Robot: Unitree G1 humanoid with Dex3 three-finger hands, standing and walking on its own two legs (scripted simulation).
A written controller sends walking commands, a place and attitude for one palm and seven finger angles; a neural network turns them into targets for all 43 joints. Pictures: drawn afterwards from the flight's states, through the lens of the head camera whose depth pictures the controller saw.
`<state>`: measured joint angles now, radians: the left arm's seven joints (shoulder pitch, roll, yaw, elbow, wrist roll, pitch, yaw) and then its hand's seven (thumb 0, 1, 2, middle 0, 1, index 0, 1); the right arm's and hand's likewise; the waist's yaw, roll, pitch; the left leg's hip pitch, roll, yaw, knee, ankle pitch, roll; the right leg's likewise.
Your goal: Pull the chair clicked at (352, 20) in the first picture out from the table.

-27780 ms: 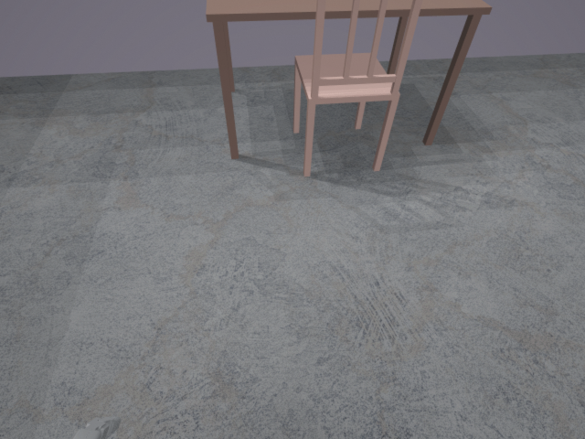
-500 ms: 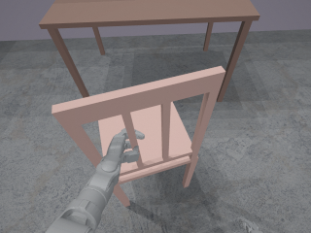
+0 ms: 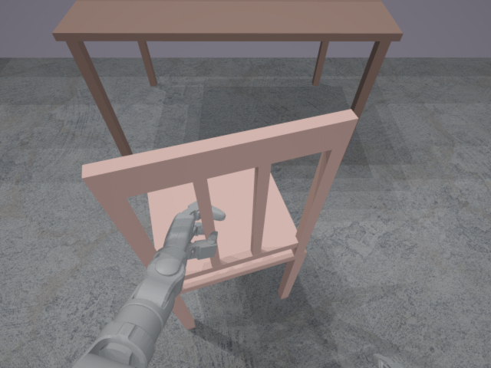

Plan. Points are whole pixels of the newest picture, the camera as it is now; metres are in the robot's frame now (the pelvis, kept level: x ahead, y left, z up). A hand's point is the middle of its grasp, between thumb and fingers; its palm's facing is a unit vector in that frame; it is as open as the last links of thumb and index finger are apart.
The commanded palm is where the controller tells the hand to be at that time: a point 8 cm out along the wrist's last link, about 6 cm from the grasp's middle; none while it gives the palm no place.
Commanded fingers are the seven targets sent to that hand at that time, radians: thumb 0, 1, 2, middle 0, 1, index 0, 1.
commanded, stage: open the thumb and straighten the fingers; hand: left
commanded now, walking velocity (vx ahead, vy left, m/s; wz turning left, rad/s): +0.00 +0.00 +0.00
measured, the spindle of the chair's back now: (209, 229) +0.38 +0.07 -0.06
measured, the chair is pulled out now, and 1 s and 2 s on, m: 0.57 0.57 0.57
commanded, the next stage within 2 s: draw the fingers out of the gap in 0.62 s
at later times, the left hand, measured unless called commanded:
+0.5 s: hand (202, 237) +0.35 +0.07 -0.04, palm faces -0.19 -0.96 -0.19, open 16.0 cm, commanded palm +0.34 +0.13 -0.02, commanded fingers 0.00 -0.55 0.20 0.00 0.00 0.00 0.00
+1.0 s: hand (192, 262) +0.30 +0.09 -0.04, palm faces -0.20 -0.97 -0.16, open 17.5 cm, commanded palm +0.29 +0.14 -0.02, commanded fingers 0.00 -0.55 0.20 0.00 0.00 0.00 0.00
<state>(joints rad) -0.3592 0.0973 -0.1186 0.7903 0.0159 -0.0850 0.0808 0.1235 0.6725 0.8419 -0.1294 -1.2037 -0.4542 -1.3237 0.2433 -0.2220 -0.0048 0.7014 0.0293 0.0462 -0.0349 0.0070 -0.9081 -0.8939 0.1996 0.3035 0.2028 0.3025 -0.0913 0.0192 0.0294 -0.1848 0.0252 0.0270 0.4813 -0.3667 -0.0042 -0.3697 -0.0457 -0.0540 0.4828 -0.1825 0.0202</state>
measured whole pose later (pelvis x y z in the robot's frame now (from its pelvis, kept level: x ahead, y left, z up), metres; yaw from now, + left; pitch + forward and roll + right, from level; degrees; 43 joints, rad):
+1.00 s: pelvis -0.01 -0.01 -0.02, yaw +0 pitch +9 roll +0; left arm -0.17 0.16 -0.03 0.50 -0.01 0.01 -0.07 -0.01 -0.54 0.20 -0.01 0.00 -0.01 -0.01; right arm 0.30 -0.28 -0.03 0.61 0.04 -0.06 0.01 0.01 -0.91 -0.89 0.20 0.30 0.20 0.30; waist -0.07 0.05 -0.04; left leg -0.38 0.02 0.03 0.65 -0.42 -0.01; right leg -0.57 -0.06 -0.04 0.65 -0.23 0.01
